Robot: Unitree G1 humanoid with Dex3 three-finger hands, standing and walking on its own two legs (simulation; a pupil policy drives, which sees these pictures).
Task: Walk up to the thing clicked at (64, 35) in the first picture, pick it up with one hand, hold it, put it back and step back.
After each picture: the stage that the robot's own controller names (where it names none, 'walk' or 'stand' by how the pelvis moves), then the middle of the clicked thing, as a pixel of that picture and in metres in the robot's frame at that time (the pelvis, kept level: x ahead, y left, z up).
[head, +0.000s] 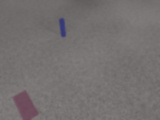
stand; (62, 28) +1.70 +0.28 -0.66
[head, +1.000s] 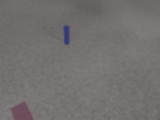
walk; (66, 35) +1.58 +0.18 -0.64
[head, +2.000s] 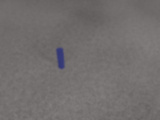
walk; (60, 58) +1.10 +0.21 -0.65
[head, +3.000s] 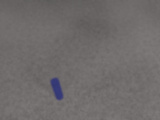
walk; (57, 89) +0.71 +0.25 -0.62
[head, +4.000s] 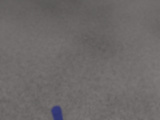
walk; (58, 117) +0.50 +0.20 -0.63
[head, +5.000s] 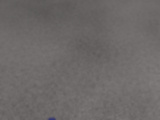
stand; out of the picture +0.44 +0.23 -0.66
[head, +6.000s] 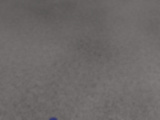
stand; out of the picture +0.44 +0.22 -0.66
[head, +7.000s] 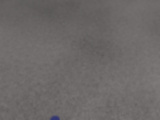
stand; out of the picture +0.45 +0.21 -0.66
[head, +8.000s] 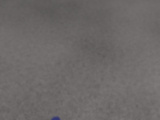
stand; out of the picture +0.45 +0.21 -0.66
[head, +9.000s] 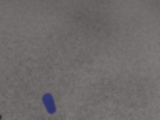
go down; (49, 104) +0.47 +0.21 -0.61
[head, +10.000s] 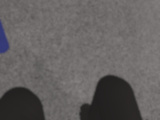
go down; out of the picture +0.53 +0.26 -0.22
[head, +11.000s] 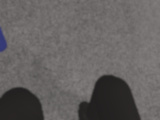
close in; out of the picture +0.52 +0.27 -0.23
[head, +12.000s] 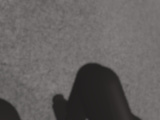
close in; out of the picture +0.50 +0.32 -0.17
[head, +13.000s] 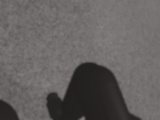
lift; out of the picture +0.49 +0.32 -0.18
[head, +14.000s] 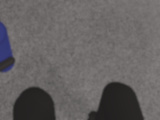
lift; out of the picture +0.41 +0.27 -0.05
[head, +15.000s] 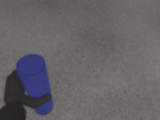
hold; (38, 89) +0.32 +0.16 +0.07
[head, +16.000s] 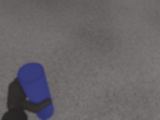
hold; (39, 95) +0.32 +0.16 +0.02
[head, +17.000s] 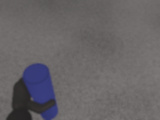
crouch; (43, 95) +0.31 +0.15 +0.03
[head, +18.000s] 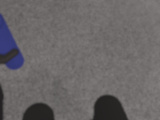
crouch; (4, 46) +0.47 +0.22 -0.05
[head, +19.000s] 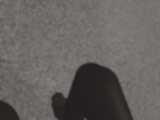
lower; out of the picture +0.48 +0.31 -0.18
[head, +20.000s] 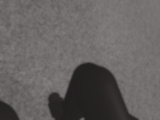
lower; out of the picture +0.48 +0.32 -0.18
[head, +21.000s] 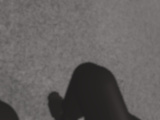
lower; out of the picture +0.49 +0.32 -0.18
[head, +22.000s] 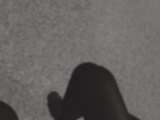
lower; out of the picture +0.49 +0.32 -0.18
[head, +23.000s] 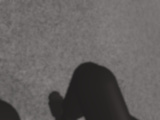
loosen; out of the picture +0.49 +0.31 -0.18
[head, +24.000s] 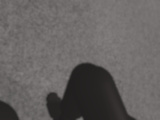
withdraw; out of the picture +0.49 +0.31 -0.18
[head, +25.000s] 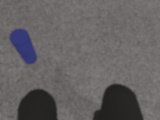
walk; (25, 49) +0.51 +0.23 -0.27
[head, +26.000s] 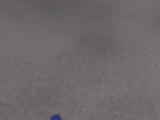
stand; out of the picture +0.45 +0.18 -0.59
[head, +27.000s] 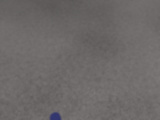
stand; out of the picture +0.46 +0.20 -0.60
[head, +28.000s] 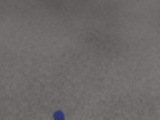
stand; out of the picture +0.46 +0.19 -0.62
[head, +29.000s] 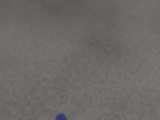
walk; out of the picture +0.46 +0.19 -0.66
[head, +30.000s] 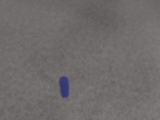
walk; (64, 87) +0.62 +0.13 -0.63
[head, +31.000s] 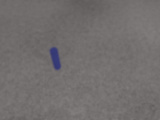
walk; (55, 59) +0.92 +0.27 -0.62
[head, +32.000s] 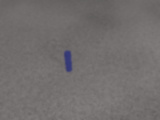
stand; (68, 61) +1.10 +0.18 -0.64
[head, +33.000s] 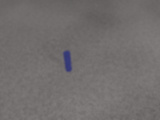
stand; (67, 61) +1.10 +0.19 -0.66
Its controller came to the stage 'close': yes
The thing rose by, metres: 0.68
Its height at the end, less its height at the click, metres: +0.00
